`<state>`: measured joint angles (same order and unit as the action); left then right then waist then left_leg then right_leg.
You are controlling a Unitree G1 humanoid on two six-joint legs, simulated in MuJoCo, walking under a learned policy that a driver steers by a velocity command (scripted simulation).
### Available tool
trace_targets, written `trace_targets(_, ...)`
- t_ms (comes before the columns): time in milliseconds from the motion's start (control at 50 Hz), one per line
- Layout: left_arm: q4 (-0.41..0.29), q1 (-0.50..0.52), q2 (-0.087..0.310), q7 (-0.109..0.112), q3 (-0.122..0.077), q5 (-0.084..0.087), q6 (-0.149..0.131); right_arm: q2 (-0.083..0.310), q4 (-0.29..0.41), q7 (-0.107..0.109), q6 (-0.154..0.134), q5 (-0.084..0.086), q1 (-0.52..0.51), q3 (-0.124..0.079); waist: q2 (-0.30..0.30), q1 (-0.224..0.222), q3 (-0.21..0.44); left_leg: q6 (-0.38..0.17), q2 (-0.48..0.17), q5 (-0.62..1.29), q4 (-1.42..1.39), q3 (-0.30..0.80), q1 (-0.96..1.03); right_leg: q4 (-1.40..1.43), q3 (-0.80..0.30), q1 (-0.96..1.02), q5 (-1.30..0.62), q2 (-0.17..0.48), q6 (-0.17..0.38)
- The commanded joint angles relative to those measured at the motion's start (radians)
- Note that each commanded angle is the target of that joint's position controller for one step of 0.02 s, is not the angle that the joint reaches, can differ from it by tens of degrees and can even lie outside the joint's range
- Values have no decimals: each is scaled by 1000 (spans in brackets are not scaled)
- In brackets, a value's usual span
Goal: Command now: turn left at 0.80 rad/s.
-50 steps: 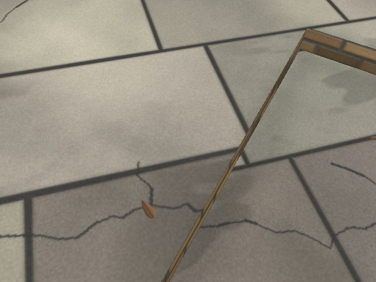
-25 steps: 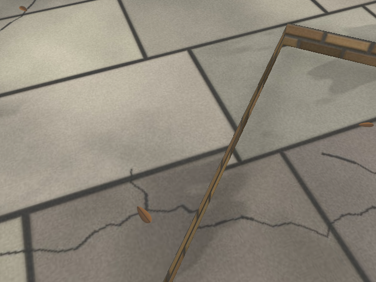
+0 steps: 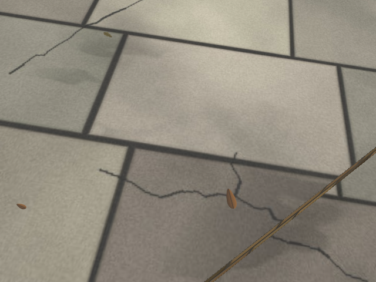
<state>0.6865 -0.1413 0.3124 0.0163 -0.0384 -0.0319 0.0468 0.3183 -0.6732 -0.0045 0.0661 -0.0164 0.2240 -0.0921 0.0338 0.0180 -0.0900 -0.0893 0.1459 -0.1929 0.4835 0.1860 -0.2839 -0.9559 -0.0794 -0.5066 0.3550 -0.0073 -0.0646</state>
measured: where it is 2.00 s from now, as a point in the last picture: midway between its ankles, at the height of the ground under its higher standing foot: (321, 204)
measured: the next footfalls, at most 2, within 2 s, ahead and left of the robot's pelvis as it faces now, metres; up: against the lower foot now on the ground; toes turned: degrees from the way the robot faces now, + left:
right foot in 0.20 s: +0.07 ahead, -0.13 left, +0.00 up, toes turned +4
left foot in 0.56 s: +0.07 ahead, +0.07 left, +0.00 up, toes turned -23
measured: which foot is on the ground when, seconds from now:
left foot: down 0.00-0.22, up 0.24-0.54, down 0.56-1.00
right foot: up 0.00-0.18, down 0.20-0.56, up 0.58-1.00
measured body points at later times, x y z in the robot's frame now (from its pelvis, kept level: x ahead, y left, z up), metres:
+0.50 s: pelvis +0.01 -0.02 +0.00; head +0.05 -0.04 +0.45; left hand +0.14 +0.25 -0.11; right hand +0.11 -0.32 -0.11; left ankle +0.01 +0.09 -0.71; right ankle +0.03 -0.13 -0.74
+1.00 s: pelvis +0.07 -0.07 +0.00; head +0.10 -0.06 +0.45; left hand +0.39 +0.01 -0.09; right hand -0.13 -0.28 -0.11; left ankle +0.03 +0.08 -0.74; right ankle +0.03 -0.25 -0.67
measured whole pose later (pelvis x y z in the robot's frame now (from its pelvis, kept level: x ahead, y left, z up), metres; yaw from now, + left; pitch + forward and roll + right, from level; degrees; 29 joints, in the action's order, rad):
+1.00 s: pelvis +0.07 -0.07 +0.00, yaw -36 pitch +2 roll -1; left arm 0.69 -0.09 0.32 -0.10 -0.09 -0.04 0.04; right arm 0.29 -0.84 0.01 -0.09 -0.04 0.48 -0.06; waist 0.02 0.10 0.00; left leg 0.01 -0.07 -0.32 0.24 -0.23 0.05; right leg -0.96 -0.08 -0.63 0.19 0.02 0.01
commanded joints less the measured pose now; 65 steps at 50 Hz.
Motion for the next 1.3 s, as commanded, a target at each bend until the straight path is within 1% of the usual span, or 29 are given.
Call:
trace_targets(20, -71, 25, 81, 7, -15, 4, -18, 170, 57, 7, -8, -10, 25, -47, -150, 20, 127, -105, -257, 101, -125, 317, 161, 52, 3, -74, -11, -20, 13)
trace_targets(120, -39, -25, 60, 10, -4, 19, -17, 78, 37, 12, -19, -20, 0, 1, -176, 19, 170, -79, -258, 319, -98, 240, 71, 195, 61, 175, 20, 0, 48)
trace_targets(180, 4, -68, 8, 7, 16, 20, -20, 29, 0, 26, -28, -17, -28, 44, -132, -25, 146, -29, -243, 145, -102, 192, -7, 549, 60, 409, -138, -3, 81)
trace_targets(200, -5, -30, 41, 10, 13, 7, -30, 44, -13, 30, -34, -26, 6, 43, -74, 0, 115, 7, -208, 56, -64, 162, -31, 607, -41, 425, -184, 32, 96)
trace_targets(220, -24, -26, 125, 9, 0, -4, -42, 55, -11, 32, -37, -31, 48, 37, 90, 23, 117, 40, -126, -96, 90, 60, -51, 662, -262, 413, -306, 198, 131)
trace_targets(240, -10, -20, 175, -4, -12, 9, -42, 85, -4, 37, -31, -13, 36, 29, 156, 33, 87, 64, -43, -207, 89, -64, -34, 687, -392, 286, -390, 296, 249)
trace_targets(280, 12, -69, 170, -24, -31, 17, -39, 99, -6, 43, -37, -7, -27, 24, 170, -11, 51, 76, -38, -253, 192, -116, -51, 675, -427, 285, -389, 252, 269)
trace_targets(360, 25, -93, 174, -15, -65, 26, -21, 46, 9, 32, -39, 3, -64, 32, 91, -17, 95, 118, -48, -289, 407, -108, -179, 625, -378, 376, -439, 157, 257)
trace_targets(460, 20, -109, 160, -23, -89, 20, -1, 31, 20, 48, -48, 11, -92, 43, 118, -47, 136, 119, -36, -271, 243, -107, -141, 623, -449, 390, -315, 112, 243)
trace_targets(540, -15, -22, 156, -36, -97, 26, 2, 55, -15, 67, -68, 11, 40, 35, 151, 25, 152, 90, -29, -104, -144, -116, 154, 597, -460, 227, -158, 29, 133)
trace_targets(560, -26, -38, 120, -34, -88, 32, -4, 125, -23, 77, -74, 1, 63, 18, 65, 15, 160, 59, -160, -128, -258, -10, 277, 523, -399, 105, 18, -38, 75)
trace_targets(580, -56, -74, 47, -32, -72, 40, -8, 243, 2, 77, -70, -14, 24, -5, -222, -12, 167, -48, -458, -249, -334, 311, 335, 240, -164, -73, 175, -191, 25)
trace_targets(600, -34, -80, 135, -23, -90, -2, -6, 213, 18, 68, -65, -27, -68, 3, -176, -27, 104, -119, -550, -104, -313, 310, 165, 18, -66, -95, 194, -121, 14)
trace_targets(620, -26, -78, 169, -29, -102, -8, -2, 124, 31, 62, -67, -24, -86, 27, -118, -46, 93, -132, -514, 52, -268, 221, 98, -106, -53, -36, 153, -72, 21)
trace_targets(660, 0, -134, 141, -52, -98, -7, 19, 66, 38, 57, -70, -11, -131, 47, -121, -81, 80, -83, -384, 218, -210, 4, 95, -252, -24, -26, 56, -52, 23)
trace_targets(720, -36, -52, 137, -95, -81, 4, 31, 118, 17, 47, -79, -18, 6, 29, -212, 12, 68, -50, -376, -288, -312, 8, 253, -219, 30, -197, -29, 3, 19)
trace_targets(760, -61, 31, 133, -111, -78, 1, 27, 147, -4, 44, -93, -16, 89, 14, -178, 60, 34, -41, -416, -388, -351, 38, 341, -171, 26, -283, -47, 18, 14)
trace_targets(880, -82, 124, 86, -127, -68, 0, 8, 131, -56, 25, -141, -13, 195, 1, -149, 87, -5, -8, -465, -351, -377, -84, 435, -130, 43, -394, -121, 60, 41)
trace_targets(960, -92, 165, 26, -119, -45, -6, -23, 84, -117, 7, -171, -25, 271, 15, -115, 82, -63, -50, -486, -283, -411, -107, 378, -19, -43, -398, -172, 21, 84)
trace_targets(1060, -131, 287, 18, -123, -18, -19, -58, 93, -189, 7, -165, -1, 281, 24, -152, 57, -74, -67, -445, 125, -427, -209, 268, 288, 158, -124, -135, 45, 126)
trace_targets(1100, -111, 204, 27, -101, -22, -18, -70, 144, -212, 5, -157, 6, 270, 15, -168, -3, -14, -71, -446, 581, -295, -228, 245, 340, 193, 94, -73, -22, 152)
trace_targets(1120, -62, 38, 50, -84, -36, -16, -81, 169, -219, 4, -156, 13, 242, 10, -154, -98, 75, -65, -425, 804, -103, -260, 203, 385, 189, 305, -99, -56, 164)
trace_targets(1140, 16, -190, 89, -62, -57, -22, -94, 169, -210, 2, -158, 20, 211, 10, -126, -210, 207, -47, -366, 727, 157, -284, 44, 422, 150, 625, -137, -37, 168)
trace_targets(1160, 46, -350, 192, -34, -81, -41, -104, 71, -168, -9, -161, 15, 201, 31, 37, -250, 363, -41, -263, 99, 525, -269, -209, 492, -171, 893, 212, 248, 162)
trace_targets(1180, 36, -364, 289, -21, -91, -37, -108, -16, -112, -14, -166, 42, 215, 41, 255, -207, 456, -42, -142, -298, 812, -138, -431, 701, -568, 935, 533, 441, 145)
trace_targets(1200, 39, -272, 232, -17, -81, -34, -100, 43, -123, -11, -154, 38, 184, 20, 108, -167, 329, -49, -176, -175, 924, -75, -487, 748, -543, 756, 522, 436, 131)
trace_targets(1220, 46, -195, 143, -22, -55, -26, -104, 20, -127, -13, -149, 31, 171, 19, 56, -104, 178, -43, -226, -91, 918, -94, -496, 729, -373, 615, 367, 386, 123)
trace_targets(1260, 58, -99, 55, -29, -33, -7, -122, -32, -175, -26, -127, 18, 227, 25, 73, -11, 88, -10, -276, -12, 880, -127, -424, 759, -129, 440, 81, 281, 100)
trace_targets(1300, 90, -107, -3, -30, -19, 5, -141, -53, -181, -42, -98, 9, 224, 23, 92, 18, 61, 3, -288, 30, 905, -145, -414, 777, 11, 381, -52, 245, 79)
Keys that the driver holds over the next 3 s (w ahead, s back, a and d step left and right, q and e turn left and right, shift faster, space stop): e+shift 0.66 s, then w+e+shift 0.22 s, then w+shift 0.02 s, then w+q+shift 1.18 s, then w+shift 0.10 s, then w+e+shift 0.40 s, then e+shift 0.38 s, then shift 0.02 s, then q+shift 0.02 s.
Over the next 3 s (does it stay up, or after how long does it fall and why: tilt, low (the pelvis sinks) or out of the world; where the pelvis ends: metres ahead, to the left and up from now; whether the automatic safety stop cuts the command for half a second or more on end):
stays up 1.51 -0.35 0.11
